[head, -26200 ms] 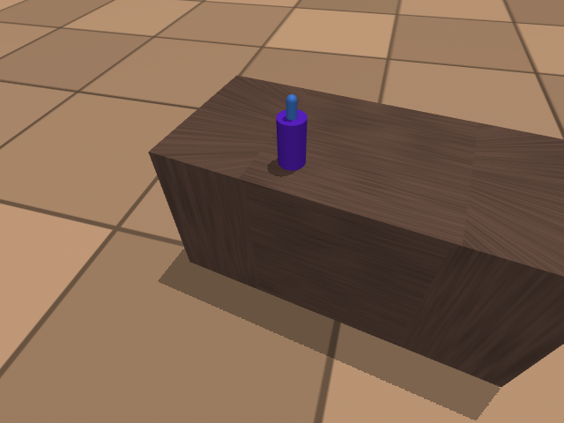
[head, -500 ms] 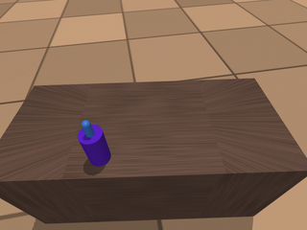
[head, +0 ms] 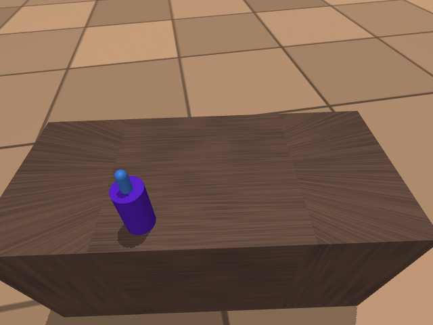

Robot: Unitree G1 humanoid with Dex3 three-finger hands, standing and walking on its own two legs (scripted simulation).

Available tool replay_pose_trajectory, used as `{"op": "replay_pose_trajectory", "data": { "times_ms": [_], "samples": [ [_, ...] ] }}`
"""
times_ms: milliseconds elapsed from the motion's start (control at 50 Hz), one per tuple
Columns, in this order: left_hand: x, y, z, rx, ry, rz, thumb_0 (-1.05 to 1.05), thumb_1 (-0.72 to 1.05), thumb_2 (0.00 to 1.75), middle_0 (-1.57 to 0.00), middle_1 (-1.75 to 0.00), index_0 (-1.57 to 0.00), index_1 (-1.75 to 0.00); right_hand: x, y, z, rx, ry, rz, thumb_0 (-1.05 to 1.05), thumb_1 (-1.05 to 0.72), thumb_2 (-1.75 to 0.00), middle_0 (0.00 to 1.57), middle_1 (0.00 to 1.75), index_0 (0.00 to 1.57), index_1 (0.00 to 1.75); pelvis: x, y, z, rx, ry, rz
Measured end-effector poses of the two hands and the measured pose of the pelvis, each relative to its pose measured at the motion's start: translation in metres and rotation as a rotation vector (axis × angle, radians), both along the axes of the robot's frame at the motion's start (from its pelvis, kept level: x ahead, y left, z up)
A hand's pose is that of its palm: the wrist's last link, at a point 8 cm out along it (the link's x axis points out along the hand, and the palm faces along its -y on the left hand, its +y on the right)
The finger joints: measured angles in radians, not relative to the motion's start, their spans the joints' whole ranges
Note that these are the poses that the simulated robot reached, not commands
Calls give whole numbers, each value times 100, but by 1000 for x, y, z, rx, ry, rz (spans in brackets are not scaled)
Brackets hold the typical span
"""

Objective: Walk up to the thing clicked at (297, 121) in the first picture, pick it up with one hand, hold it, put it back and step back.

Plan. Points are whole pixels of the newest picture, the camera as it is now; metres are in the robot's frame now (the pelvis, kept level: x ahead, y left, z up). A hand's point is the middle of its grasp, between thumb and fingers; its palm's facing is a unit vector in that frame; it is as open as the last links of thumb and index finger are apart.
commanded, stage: step back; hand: left
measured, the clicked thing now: (131, 199) +0.44 +0.24 -0.07
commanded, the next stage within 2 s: none
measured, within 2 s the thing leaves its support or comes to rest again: neither
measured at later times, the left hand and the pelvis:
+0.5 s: hand out of the picture +0.05 +0.31 -0.19, palm faces +0.02 -0.93 -0.36, open 7.4 cm; pelvis -0.10 +0.05 -0.03, yaw +2 degrees
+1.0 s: hand out of the picture -0.09 +0.32 -0.17, palm faces -0.09 -0.91 -0.40, open 7.4 cm; pelvis -0.19 +0.05 -0.03, yaw -4 degrees
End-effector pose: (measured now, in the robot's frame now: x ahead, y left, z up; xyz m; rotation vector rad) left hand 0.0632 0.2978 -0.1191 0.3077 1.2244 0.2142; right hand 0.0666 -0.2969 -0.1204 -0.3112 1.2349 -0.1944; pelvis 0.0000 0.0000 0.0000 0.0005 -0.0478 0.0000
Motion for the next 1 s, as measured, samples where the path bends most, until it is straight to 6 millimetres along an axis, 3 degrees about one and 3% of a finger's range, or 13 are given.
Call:
{"op": "replay_pose_trajectory", "data": {
  "times_ms": [280, 380, 480, 540, 620, 700, 860, 1000],
  "samples": [
    [-28, 18, -13, 56, -3, -3, 1, 90, 90, -20, -30, -20, -30, -21, -24, -17, -54, 7, 5, 0, -91, -90, 20, 30, 21, 30, -53, 1, -24, -7, 3, 17],
    [-33, 31, -16, 49, -32, -24, 1, 90, 90, -20, -30, -20, -30, -46, -10, -12, -65, 16, 6, 0, -91, -90, 20, 30, 21, 30, -69, 19, -24, 8, 21, 27],
    [-26, 56, -31, 25, -116, -31, 1, 90, 90, -20, -30, -20, -30, -84, 15, -10, -111, 59, 22, 0, -91, -90, 20, 30, 21, 30, -90, 43, -35, 9, 25, 44],
    [-31, 64, -32, 14, -119, -24, 1, 90, 90, -20, -30, -20, -30, -108, 33, -2, -107, 82, 24, 0, -91, -90, 20, 30, 21, 30, -103, 52, -28, -13, 13, 33],
    [-48, 68, -25, -7, -95, -23, 1, 90, 90, -20, -30, -20, -30, -129, 48, 13, -112, 98, 15, 0, -90, -90, 20, 30, 21, 30, -114, 59, -14, -38, 37, 29],
    [-74, 74, -23, -2, -58, -43, 1, 90, 90, -20, -30, -20, -30, -133, 53, 15, -119, 48, -6, 0, -90, -90, 20, 30, 21, 30, -127, 66, -12, -34, 33, -4],
    [-121, 76, -23, 39, 1, -86, 1, 90, 90, -20, -30, -20, -30, -141, 53, -2, -78, -86, -21, 0, -90, -90, 20, 30, 21, 30, -160, 66, -24, -3, 9, -66],
    [-158, 61, -7, 56, -31, -101, 1, 90, 90, -20, -30, -20, -30, -166, 44, -16, -24, -112, -42, 0, -90, -90, 20, 30, 21, 30, -193, 55, -25, -10, -8, -69]
  ]
}}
